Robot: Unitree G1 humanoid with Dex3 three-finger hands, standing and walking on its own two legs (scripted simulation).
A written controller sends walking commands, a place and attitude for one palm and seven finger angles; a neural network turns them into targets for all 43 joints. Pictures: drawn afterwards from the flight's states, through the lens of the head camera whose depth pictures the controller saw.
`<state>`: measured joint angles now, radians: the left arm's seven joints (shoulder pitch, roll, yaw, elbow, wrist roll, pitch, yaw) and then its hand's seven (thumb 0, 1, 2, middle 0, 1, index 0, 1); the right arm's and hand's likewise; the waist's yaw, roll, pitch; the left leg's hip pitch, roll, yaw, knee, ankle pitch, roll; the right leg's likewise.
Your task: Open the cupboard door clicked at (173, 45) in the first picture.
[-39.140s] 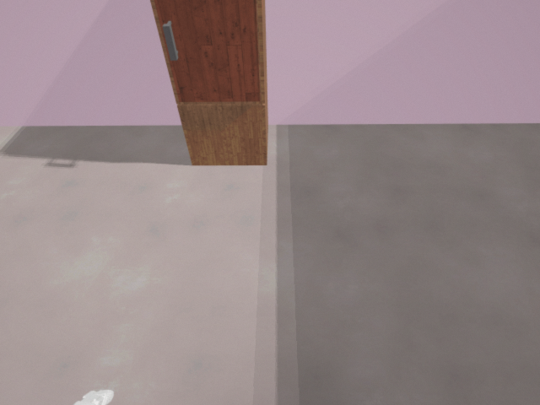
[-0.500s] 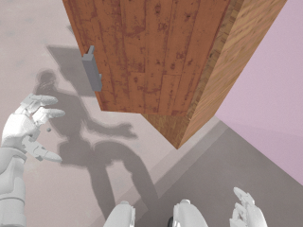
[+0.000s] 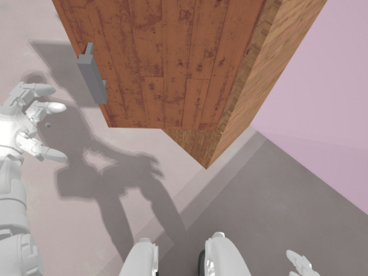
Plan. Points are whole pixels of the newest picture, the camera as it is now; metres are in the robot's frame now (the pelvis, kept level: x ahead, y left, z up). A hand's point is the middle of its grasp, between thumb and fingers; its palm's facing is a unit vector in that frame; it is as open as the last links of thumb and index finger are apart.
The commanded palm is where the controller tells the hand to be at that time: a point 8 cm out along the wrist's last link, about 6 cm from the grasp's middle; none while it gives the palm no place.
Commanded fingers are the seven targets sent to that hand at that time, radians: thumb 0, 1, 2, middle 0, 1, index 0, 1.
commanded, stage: move the hooked fingers beside the handle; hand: left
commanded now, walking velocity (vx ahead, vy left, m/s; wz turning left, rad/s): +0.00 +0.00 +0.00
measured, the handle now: (96, 74) +0.55 +0.22 +0.05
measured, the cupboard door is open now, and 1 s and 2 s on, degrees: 44 44 44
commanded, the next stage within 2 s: slide the fingers in behind the handle in 1.60 s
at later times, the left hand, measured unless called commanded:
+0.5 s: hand (59, 96) +0.47 +0.28 +0.05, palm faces +0.02 -1.00 -0.02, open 14.0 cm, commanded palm +0.46 +0.32 +0.05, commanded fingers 0.00 -0.50 0.30 -0.30 -1.20 -0.30 -1.20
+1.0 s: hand (64, 83) +0.51 +0.29 +0.05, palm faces +0.00 -1.00 -0.02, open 14.0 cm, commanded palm +0.50 +0.32 +0.05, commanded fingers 0.00 -0.50 0.30 -0.30 -1.20 -0.30 -1.20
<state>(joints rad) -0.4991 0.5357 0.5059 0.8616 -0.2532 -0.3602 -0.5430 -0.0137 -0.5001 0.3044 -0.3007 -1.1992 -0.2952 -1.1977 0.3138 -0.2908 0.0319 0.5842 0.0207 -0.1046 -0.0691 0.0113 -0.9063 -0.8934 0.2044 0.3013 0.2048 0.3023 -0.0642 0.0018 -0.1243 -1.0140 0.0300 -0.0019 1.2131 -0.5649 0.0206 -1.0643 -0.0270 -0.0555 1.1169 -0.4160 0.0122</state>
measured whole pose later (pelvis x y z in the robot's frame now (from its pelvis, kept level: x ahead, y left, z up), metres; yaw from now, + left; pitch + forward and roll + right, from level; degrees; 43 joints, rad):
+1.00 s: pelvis +0.00 +0.01 -0.02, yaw -2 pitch +28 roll -5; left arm -0.94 0.78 0.56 1.20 -0.10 -0.34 -0.51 -0.01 -0.50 0.30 -0.30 -1.20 -0.29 -1.20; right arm 0.36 -0.30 0.08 0.57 -0.01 0.05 -0.04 0.01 -0.91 -0.89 0.20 0.30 0.20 0.30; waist -0.19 0.02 -0.10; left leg -1.21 0.05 -0.02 1.30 -0.58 0.03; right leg -1.23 0.00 -0.07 1.15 -0.40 0.02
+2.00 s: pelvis +0.00 +0.01 -0.01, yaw -2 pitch +27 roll -5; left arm -0.86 0.67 0.52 1.11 -0.12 -0.35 -0.42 -0.01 -0.50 0.30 -0.30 -1.20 -0.27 -1.19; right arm 0.36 -0.27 0.07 0.58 -0.01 0.06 -0.02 0.01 -0.91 -0.89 0.20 0.30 0.20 0.30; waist -0.17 0.02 -0.11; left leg -1.15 0.05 -0.02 1.27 -0.59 0.03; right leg -1.18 0.00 -0.07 1.12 -0.41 0.02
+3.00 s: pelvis +0.01 +0.00 +0.00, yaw +2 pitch +26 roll -5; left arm -0.88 0.50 0.30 1.14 -0.18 -0.43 -0.22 -0.01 -0.50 0.30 -0.30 -1.20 0.00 -1.11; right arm 0.33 -0.26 0.02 0.68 -0.04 0.04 0.00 0.00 -0.91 -0.89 0.20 0.30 0.20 0.30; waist -0.11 0.02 -0.12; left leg -1.11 0.01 -0.07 1.24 -0.57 0.02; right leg -1.12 -0.04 -0.11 1.11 -0.43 0.01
